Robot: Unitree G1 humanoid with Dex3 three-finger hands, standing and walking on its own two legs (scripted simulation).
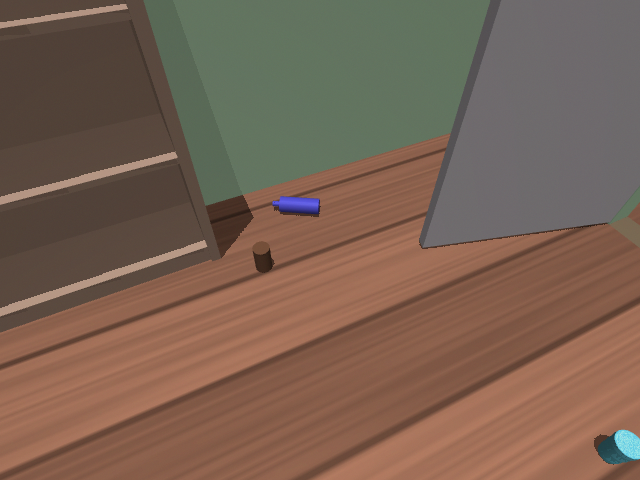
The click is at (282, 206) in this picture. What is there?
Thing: lying bottle
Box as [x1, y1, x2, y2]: [272, 196, 319, 213]
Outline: 272,203 273,205 278,206 280,211 318,213 319,199 280,196 280,199 278,201 273,201
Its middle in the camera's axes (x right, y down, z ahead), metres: -0.10 -0.15 +1.75
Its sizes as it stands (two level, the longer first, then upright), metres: 0.208 0.070 0.070
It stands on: the floor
